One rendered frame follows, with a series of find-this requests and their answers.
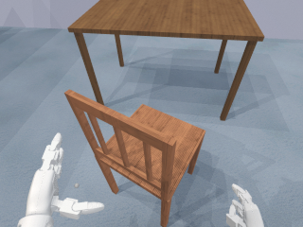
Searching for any left robot forearm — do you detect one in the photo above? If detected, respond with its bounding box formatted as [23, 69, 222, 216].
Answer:
[17, 213, 54, 227]

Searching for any right robot hand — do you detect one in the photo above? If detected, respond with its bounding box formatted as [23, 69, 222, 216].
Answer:
[226, 183, 264, 227]

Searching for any table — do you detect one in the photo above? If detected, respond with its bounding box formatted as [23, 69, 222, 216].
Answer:
[67, 0, 265, 121]

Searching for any left robot hand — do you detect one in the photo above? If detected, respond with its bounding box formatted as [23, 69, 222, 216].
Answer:
[26, 132, 105, 219]

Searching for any chair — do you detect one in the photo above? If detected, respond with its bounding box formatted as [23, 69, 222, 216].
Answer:
[64, 89, 206, 227]

